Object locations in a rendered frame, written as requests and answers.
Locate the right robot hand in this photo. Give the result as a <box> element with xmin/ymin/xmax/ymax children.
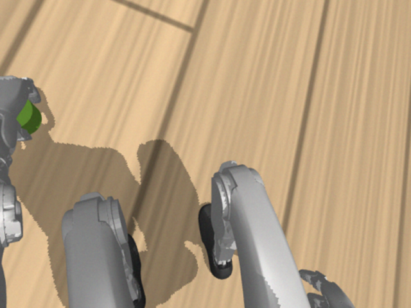
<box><xmin>299</xmin><ymin>269</ymin><xmax>355</xmax><ymax>308</ymax></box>

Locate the left robot foot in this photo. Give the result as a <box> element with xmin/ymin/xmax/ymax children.
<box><xmin>128</xmin><ymin>234</ymin><xmax>146</xmax><ymax>308</ymax></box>

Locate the left robot hand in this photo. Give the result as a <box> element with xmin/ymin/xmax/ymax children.
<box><xmin>0</xmin><ymin>76</ymin><xmax>41</xmax><ymax>141</ymax></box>

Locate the tin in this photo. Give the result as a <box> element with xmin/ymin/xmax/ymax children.
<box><xmin>16</xmin><ymin>99</ymin><xmax>42</xmax><ymax>134</ymax></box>

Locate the left robot arm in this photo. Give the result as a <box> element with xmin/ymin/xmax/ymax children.
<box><xmin>0</xmin><ymin>110</ymin><xmax>23</xmax><ymax>308</ymax></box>

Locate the right robot foot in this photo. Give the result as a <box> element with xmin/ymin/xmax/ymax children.
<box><xmin>198</xmin><ymin>204</ymin><xmax>232</xmax><ymax>279</ymax></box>

